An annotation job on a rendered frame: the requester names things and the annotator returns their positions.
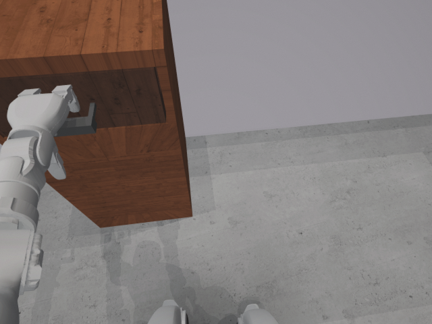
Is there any left robot upper arm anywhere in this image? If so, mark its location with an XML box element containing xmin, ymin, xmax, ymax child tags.
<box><xmin>0</xmin><ymin>229</ymin><xmax>44</xmax><ymax>324</ymax></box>

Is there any right robot shin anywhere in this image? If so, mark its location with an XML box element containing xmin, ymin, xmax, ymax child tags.
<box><xmin>243</xmin><ymin>304</ymin><xmax>259</xmax><ymax>314</ymax></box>

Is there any drawer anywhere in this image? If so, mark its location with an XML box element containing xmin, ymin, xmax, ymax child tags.
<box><xmin>0</xmin><ymin>67</ymin><xmax>166</xmax><ymax>137</ymax></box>

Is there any robot left hand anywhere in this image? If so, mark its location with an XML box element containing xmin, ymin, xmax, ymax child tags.
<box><xmin>7</xmin><ymin>84</ymin><xmax>80</xmax><ymax>180</ymax></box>

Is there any handle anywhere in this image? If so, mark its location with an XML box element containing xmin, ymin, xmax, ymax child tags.
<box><xmin>54</xmin><ymin>103</ymin><xmax>97</xmax><ymax>137</ymax></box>

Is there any cabinet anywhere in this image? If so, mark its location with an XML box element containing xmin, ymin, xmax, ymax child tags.
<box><xmin>0</xmin><ymin>0</ymin><xmax>192</xmax><ymax>228</ymax></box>

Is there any robot left forearm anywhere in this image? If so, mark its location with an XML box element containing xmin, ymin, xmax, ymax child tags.
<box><xmin>0</xmin><ymin>125</ymin><xmax>55</xmax><ymax>233</ymax></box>

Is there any robot left thigh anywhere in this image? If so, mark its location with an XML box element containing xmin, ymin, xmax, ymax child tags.
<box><xmin>147</xmin><ymin>305</ymin><xmax>186</xmax><ymax>324</ymax></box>

